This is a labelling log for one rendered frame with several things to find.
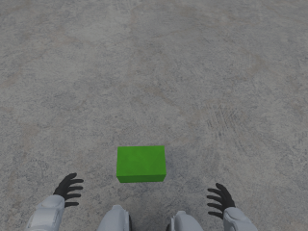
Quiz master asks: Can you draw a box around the carton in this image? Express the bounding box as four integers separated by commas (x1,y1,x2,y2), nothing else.
116,145,167,183

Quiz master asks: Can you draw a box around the robot right shin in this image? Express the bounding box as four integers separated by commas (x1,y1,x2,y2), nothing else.
176,211,186,215

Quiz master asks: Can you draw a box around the robot left hand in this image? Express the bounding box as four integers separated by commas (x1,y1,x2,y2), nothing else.
53,172,84,208

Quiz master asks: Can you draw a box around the robot left forearm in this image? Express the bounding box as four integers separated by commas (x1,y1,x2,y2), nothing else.
23,194,65,231

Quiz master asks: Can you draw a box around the robot right thigh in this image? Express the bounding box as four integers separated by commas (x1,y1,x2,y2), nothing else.
169,214,204,231

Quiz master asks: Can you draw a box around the robot right hand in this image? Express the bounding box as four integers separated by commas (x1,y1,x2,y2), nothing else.
206,183,236,219

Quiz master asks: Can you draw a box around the robot right forearm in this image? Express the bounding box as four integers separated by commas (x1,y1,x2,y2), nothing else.
222,207,258,231

